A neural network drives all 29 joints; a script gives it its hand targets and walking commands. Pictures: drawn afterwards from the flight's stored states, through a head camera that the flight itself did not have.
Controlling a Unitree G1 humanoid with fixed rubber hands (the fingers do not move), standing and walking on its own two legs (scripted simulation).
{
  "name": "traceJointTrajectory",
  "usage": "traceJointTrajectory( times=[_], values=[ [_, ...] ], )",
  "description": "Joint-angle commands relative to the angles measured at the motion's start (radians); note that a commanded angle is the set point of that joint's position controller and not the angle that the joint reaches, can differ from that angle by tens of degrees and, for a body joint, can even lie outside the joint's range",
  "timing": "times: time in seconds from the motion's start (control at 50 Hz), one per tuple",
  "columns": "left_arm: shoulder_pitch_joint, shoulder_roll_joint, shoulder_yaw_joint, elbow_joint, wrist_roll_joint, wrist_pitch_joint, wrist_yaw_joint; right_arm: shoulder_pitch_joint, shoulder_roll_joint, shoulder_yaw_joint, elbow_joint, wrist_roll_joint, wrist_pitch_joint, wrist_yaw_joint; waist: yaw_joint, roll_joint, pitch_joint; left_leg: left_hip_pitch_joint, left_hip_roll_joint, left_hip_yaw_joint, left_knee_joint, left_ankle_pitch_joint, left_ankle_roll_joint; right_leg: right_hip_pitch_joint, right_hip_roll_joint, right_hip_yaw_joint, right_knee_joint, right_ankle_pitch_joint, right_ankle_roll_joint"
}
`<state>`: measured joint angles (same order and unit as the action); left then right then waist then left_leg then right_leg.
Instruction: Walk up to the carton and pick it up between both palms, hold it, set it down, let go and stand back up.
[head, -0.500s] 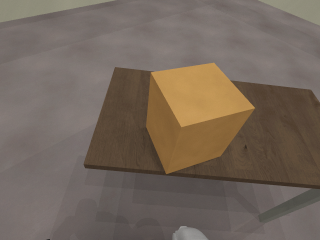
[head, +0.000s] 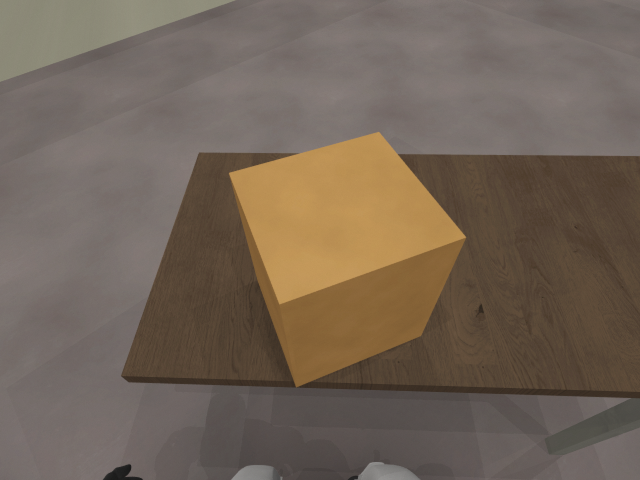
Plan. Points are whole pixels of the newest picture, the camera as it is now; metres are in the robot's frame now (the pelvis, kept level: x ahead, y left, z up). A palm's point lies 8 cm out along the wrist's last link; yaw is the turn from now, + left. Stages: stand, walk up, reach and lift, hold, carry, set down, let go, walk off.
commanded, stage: walk up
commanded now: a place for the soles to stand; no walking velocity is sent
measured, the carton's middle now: (336, 264) +0.39 -0.01 +0.02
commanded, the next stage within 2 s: stand in 1.40 s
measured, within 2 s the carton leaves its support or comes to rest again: neither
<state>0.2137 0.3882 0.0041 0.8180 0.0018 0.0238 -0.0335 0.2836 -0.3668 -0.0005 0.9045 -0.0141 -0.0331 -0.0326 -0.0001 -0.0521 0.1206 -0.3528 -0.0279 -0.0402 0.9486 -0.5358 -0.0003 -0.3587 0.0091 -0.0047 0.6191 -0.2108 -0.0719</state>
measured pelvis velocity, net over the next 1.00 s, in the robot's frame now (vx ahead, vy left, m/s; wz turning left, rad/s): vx -0.04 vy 0.01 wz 0.00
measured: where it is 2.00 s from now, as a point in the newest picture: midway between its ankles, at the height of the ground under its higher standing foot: outside the picture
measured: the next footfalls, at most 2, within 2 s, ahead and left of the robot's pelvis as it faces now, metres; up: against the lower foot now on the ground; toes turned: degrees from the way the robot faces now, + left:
left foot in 0.22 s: +0.04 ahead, +0.14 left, +0.00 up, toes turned -2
right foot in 0.50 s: +0.01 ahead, -0.11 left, +0.00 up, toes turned +0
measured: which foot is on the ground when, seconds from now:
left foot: up 0.00-0.20, down 0.22-1.00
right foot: down 0.00-0.22, up 0.24-0.48, down 0.50-1.00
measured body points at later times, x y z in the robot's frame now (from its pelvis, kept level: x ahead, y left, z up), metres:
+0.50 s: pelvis -0.02 +0.00 -0.01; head +0.03 +0.04 +0.44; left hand +0.07 +0.31 -0.14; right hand +0.03 -0.31 -0.11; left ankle +0.01 +0.14 -0.73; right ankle -0.03 -0.11 -0.73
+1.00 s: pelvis -0.04 +0.01 +0.00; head -0.02 +0.02 +0.45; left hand +0.05 +0.31 -0.13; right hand +0.03 -0.30 -0.11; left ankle +0.00 +0.14 -0.73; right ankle -0.03 -0.11 -0.73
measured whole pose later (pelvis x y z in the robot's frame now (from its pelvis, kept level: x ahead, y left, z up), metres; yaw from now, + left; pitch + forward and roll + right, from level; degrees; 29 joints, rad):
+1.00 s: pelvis -0.04 +0.01 +0.00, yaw +0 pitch -2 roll +0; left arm 0.18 0.39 0.00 0.96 0.00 0.00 -0.02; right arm 0.23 -0.37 0.00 0.95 -0.01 -0.04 -0.01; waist 0.00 -0.02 0.08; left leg -0.29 0.00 -0.05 0.58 -0.26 -0.01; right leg -0.25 0.00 -0.01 0.59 -0.31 -0.02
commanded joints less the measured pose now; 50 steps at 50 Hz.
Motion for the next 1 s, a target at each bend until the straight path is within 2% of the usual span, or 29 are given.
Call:
traceJointTrajectory(
  times=[0.0, 0.06, 0.08, 0.1, 0.14, 0.16, 0.18, 0.2, 0.22, 0.24, 0.26, 0.3, 0.34, 0.38, 0.42, 0.46, 0.48, 0.5, 0.52, 0.54, 0.56, 0.58, 0.62, 0.64, 0.7, 0.78, 0.86, 0.92, 0.98],
  values=[
    [-0.053, 0.239, 0.113, -0.091, 0.03, -0.002, 0.019, 0.073, -0.224, -0.072, -0.007, 0.012, 0.013, -0.016, 0.035, -0.116, -0.069, -0.083, 0.02, 0.049, -0.004, 0.038, 0.015, 0.069, -0.219, 0.248, -0.322, -0.16, -0.135],
    [-0.082, 0.232, 0.108, -0.106, 0.031, 0.006, 0.015, 0.106, -0.222, -0.072, 0.001, 0.013, 0.006, -0.021, 0.024, -0.135, -0.074, -0.032, 0.034, 0.065, -0.106, 0.06, 0.016, 0.046, -0.222, 0.246, -0.285, -0.151, -0.155],
    [-0.094, 0.231, 0.106, -0.107, 0.027, 0.01, 0.013, 0.107, -0.223, -0.074, 0.007, 0.011, 0.0, -0.021, 0.014, -0.104, -0.072, 0.018, 0.037, 0.076, -0.164, 0.111, 0.021, 0.014, -0.215, 0.231, -0.264, -0.143, -0.147],
    [-0.099, 0.231, 0.105, -0.111, 0.026, 0.016, 0.012, 0.114, -0.213, -0.074, 0.009, 0.014, -0.005, -0.022, 0.007, -0.11, -0.086, 0.054, 0.033, 0.083, -0.234, 0.164, 0.031, 0.008, -0.205, 0.211, -0.231, -0.144, -0.14],
    [-0.105, 0.224, 0.1, -0.112, 0.016, 0.027, 0.009, 0.163, -0.208, -0.082, 0.033, 0.007, -0.015, -0.026, -0.019, -0.069, -0.117, 0.169, 0.027, 0.06, -0.397, 0.291, 0.05, -0.02, -0.181, 0.182, -0.152, -0.126, -0.098],
    [-0.101, 0.206, 0.088, -0.113, 0.01, 0.03, 0.01, 0.15, -0.219, -0.085, 0.027, -0.004, -0.017, -0.03, -0.015, -0.043, -0.105, 0.157, 0.036, -0.014, -0.459, 0.265, 0.066, -0.037, -0.148, 0.175, -0.101, -0.121, -0.064],
    [-0.091, 0.193, 0.084, -0.117, 0.005, 0.035, 0.008, 0.129, -0.267, -0.096, 0.011, -0.017, -0.019, -0.034, -0.005, 0.079, -0.073, 0.122, 0.143, -0.223, -0.554, 0.175, 0.1, -0.081, -0.094, 0.14, 0.015, -0.16, -0.016],
    [-0.081, 0.171, 0.076, -0.119, 0.001, 0.04, 0.007, 0.05, -0.329, -0.107, -0.03, -0.02, -0.022, -0.036, 0.013, 0.2, -0.028, 0.062, 0.3, -0.474, -0.649, 0.154, 0.177, -0.133, 0.008, 0.068, 0.175, -0.256, 0.039],
    [-0.073, 0.198, 0.094, -0.104, 0.018, 0.046, 0.012, -0.007, -0.357, -0.116, -0.048, -0.017, -0.025, -0.038, 0.023, 0.134, 0.008, -0.04, 0.369, -0.506, -0.658, 0.198, 0.239, -0.095, 0.005, 0.1, 0.342, -0.298, 0.05],
    [-0.047, 0.204, 0.099, -0.1, 0.022, 0.047, 0.016, -0.034, -0.367, -0.117, -0.067, -0.012, -0.027, -0.038, 0.023, 0.134, 0.02, -0.089, 0.401, -0.508, -0.656, 0.297, 0.28, -0.073, 0.008, 0.122, 0.421, -0.326, 0.051],
    [-0.039, 0.206, 0.108, -0.09, 0.022, 0.046, 0.015, -0.042, -0.351, -0.114, -0.073, -0.015, -0.031, -0.036, 0.027, 0.114, 0.019, -0.075, 0.366, -0.458, -0.632, 0.366, 0.276, -0.059, 0.011, 0.129, 0.462, -0.287, 0.05],
    [-0.04, 0.197, 0.108, -0.076, 0.018, 0.04, 0.011, -0.038, -0.315, -0.103, -0.077, -0.015, -0.036, -0.033, 0.021, 0.136, -0.036, 0.028, 0.292, -0.343, -0.554, 0.577, 0.234, -0.082, 0.011, 0.133, 0.45, -0.263, 0.054],
    [-0.051, 0.183, 0.103, -0.066, 0.009, 0.033, 0.014, -0.015, -0.288, -0.096, -0.073, -0.012, -0.04, -0.027, 0.006, 0.158, -0.077, 0.138, 0.251, -0.281, -0.505, 0.642, 0.204, -0.075, -0.01, 0.124, 0.337, -0.281, 0.055],
    [-0.076, 0.171, 0.089, -0.073, 0.008, 0.012, 0.016, 0.024, -0.282, -0.095, -0.065, -0.014, -0.036, -0.022, -0.021, 0.205, -0.132, 0.289, 0.236, -0.264, -0.439, 0.741, 0.205, -0.094, -0.032, 0.07, 0.167, -0.326, 0.061],
    [-0.063, 0.163, 0.077, -0.053, 0.005, -0.006, 0.024, 0.006, -0.271, -0.089, -0.069, -0.009, -0.029, -0.015, -0.012, 0.238, -0.183, 0.31, 0.231, -0.246, -0.391, 0.805, 0.201, -0.027, -0.035, 0.038, 0.017, -0.31, 0.057],
    [0.021, 0.154, 0.076, 0.007, 0.008, -0.023, 0.033, -0.056, -0.267, -0.08, -0.078, 0.003, -0.015, -0.009, 0.046, 0.227, -0.204, 0.168, 0.174, -0.148, -0.317, 0.733, 0.146, 0.21, -0.034, 0.021, -0.224, -0.063, 0.037],
    [0.048, 0.19, 0.083, 0.031, 0.014, -0.033, 0.039, -0.069, -0.222, -0.065, -0.077, 0.012, -0.014, -0.008, 0.056, 0.184, -0.214, 0.099, 0.138, -0.104, -0.27, 0.648, 0.096, 0.305, -0.093, 0.092, -0.234, 0.07, 0.017],
    [0.05, 0.221, 0.086, 0.037, 0.026, -0.042, 0.043, -0.063, -0.177, -0.05, -0.085, 0.018, -0.014, -0.004, 0.042, 0.049, -0.209, -0.03, 0.08, -0.084, -0.214, 0.503, 0.051, 0.377, -0.207, 0.249, -0.249, 0.185, -0.018],
    [-0.017, 0.249, 0.077, 0.029, 0.026, -0.05, 0.044, -0.068, -0.167, -0.044, -0.071, 0.023, -0.008, -0.001, 0.018, 0.011, -0.151, -0.078, 0.013, -0.042, -0.237, 0.226, 0.028, 0.295, -0.309, 0.357, -0.286, 0.091, -0.08],
    [-0.074, 0.273, 0.079, 0.018, 0.023, -0.053, 0.039, -0.052, -0.197, -0.057, -0.046, 0.014, -0.006, -0.005, 0.0, -0.009, -0.15, -0.027, 0.031, -0.021, -0.231, 0.048, 0.03, 0.226, -0.355, 0.36, -0.27, 0.033, -0.132],
    [-0.114, 0.256, 0.072, 0.026, 0.021, -0.054, 0.033, -0.025, -0.21, -0.062, -0.023, 0.016, -0.009, 0.0, -0.02, -0.024, -0.129, 0.042, 0.045, -0.017, -0.269, 0.049, 0.031, 0.15, -0.322, 0.29, -0.254, -0.013, -0.118],
    [-0.133, 0.239, 0.068, 0.036, 0.02, -0.053, 0.029, -0.028, -0.2, -0.059, -0.013, 0.015, -0.016, 0.006, -0.028, -0.04, -0.112, 0.099, 0.046, -0.027, -0.365, 0.166, 0.044, 0.087, -0.258, 0.215, -0.247, -0.086, -0.081],
    [-0.138, 0.205, 0.063, 0.042, 0.014, -0.05, 0.029, -0.06, -0.213, -0.065, -0.009, 0.011, -0.03, 0.014, -0.016, -0.024, -0.122, 0.151, 0.079, -0.08, -0.419, 0.424, 0.06, 0.069, -0.164, 0.12, -0.201, -0.104, -0.009],
    [-0.135, 0.201, 0.063, 0.046, 0.011, -0.051, 0.028, -0.056, -0.225, -0.065, -0.006, 0.01, -0.033, 0.013, -0.008, -0.034, -0.135, 0.151, 0.094, -0.101, -0.421, 0.482, 0.063, 0.083, -0.14, 0.1, -0.184, -0.077, 0.007],
    [-0.143, 0.195, 0.056, 0.051, 0.008, -0.048, 0.023, -0.064, -0.222, -0.055, 0.001, 0.01, -0.032, 0.011, -0.001, -0.082, -0.133, 0.141, 0.096, -0.099, -0.441, 0.395, 0.065, 0.082, -0.154, 0.141, -0.237, -0.173, 0.004],
    [-0.14, 0.189, 0.058, 0.067, 0.009, -0.049, 0.025, -0.09, -0.229, -0.05, 0.021, 0.009, -0.033, 0.018, 0.008, -0.03, -0.13, 0.102, 0.106, -0.116, -0.496, 0.349, 0.067, 0.128, -0.14, 0.134, -0.229, -0.166, 0.007],
    [-0.145, 0.186, 0.053, 0.079, 0.007, -0.047, 0.024, -0.111, -0.227, -0.043, 0.025, 0.006, -0.04, 0.019, 0.013, 0.04, -0.147, 0.102, 0.13, -0.142, -0.524, 0.413, 0.063, 0.163, -0.116, 0.1, -0.191, -0.066, 0.015],
    [-0.133, 0.184, 0.05, 0.093, 0.005, -0.047, 0.023, -0.127, -0.223, -0.042, 0.027, 0.005, -0.038, 0.02, 0.018, 0.07, -0.154, 0.096, 0.132, -0.136, -0.536, 0.391, 0.058, 0.18, -0.112, 0.097, -0.196, -0.066, 0.017],
    [-0.14, 0.187, 0.05, 0.103, 0.008, -0.047, 0.025, -0.139, -0.218, -0.042, 0.033, 0.005, -0.035, 0.019, 0.018, 0.063, -0.144, 0.087, 0.135, -0.147, -0.547, 0.36, 0.061, 0.179, -0.115, 0.097, -0.212, -0.082, 0.016]
  ],
)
